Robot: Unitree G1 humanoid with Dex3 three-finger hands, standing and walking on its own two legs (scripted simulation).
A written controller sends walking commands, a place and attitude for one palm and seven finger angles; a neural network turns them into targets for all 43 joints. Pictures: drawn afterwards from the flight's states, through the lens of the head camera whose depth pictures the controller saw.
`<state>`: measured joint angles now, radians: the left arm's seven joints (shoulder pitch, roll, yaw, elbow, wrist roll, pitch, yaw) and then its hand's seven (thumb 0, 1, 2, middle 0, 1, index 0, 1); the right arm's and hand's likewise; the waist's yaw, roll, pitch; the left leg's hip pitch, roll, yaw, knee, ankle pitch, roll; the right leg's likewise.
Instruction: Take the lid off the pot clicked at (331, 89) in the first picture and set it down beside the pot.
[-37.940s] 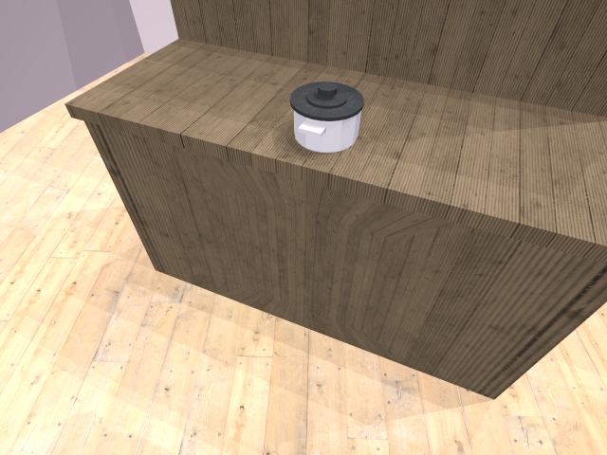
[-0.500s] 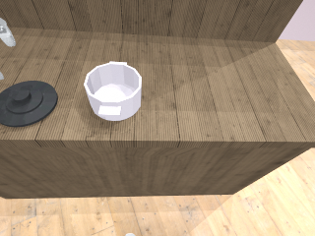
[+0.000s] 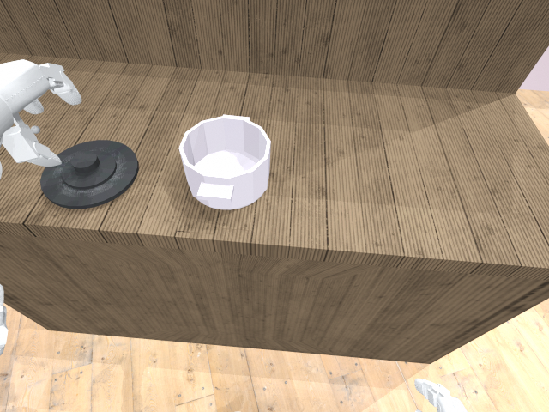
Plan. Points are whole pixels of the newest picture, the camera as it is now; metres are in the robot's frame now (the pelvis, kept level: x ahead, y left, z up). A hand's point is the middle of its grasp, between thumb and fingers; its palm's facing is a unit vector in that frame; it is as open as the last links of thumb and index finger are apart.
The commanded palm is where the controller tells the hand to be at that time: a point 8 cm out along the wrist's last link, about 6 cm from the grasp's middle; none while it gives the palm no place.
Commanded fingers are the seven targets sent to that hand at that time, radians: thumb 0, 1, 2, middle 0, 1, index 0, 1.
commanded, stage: draw the hand back to the body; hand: left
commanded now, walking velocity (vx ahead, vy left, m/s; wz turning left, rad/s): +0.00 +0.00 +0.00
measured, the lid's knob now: (85, 162) +0.50 +0.35 +0.04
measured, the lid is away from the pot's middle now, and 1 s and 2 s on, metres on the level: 0.25 0.25 0.25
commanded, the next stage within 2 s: step back with the hand held close in 1.74 s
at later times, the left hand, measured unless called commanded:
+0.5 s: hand (88, 113) +0.39 +0.23 +0.23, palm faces +0.49 -0.84 -0.24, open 9.9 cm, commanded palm +0.33 +0.27 +0.24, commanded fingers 0.00 0.47 0.83 -0.29 -0.52 -0.29 -0.52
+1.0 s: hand (104, 174) +0.31 +0.19 +0.23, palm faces +0.51 -0.83 -0.24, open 7.7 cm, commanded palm +0.25 +0.22 +0.23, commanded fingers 0.00 0.90 0.90 -0.20 -0.30 -0.20 -0.30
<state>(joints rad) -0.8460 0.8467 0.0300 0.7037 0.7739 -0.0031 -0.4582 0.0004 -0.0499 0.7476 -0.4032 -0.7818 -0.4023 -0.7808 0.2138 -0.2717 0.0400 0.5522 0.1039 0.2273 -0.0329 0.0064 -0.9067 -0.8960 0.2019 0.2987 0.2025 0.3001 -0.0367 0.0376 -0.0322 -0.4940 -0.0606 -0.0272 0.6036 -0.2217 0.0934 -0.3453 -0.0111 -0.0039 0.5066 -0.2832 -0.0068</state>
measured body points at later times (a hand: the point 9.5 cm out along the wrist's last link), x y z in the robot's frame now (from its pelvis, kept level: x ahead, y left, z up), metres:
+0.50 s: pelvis +0.03 -0.07 +0.02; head +0.03 -0.08 +0.47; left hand +0.36 +0.28 +0.24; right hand +0.15 -0.33 -0.09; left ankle +0.04 +0.05 -0.73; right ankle -0.02 -0.17 -0.73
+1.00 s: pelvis +0.03 -0.10 +0.01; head +0.01 -0.13 +0.46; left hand +0.27 +0.23 +0.24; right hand +0.23 -0.33 -0.07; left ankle +0.04 +0.05 -0.73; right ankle -0.02 -0.17 -0.73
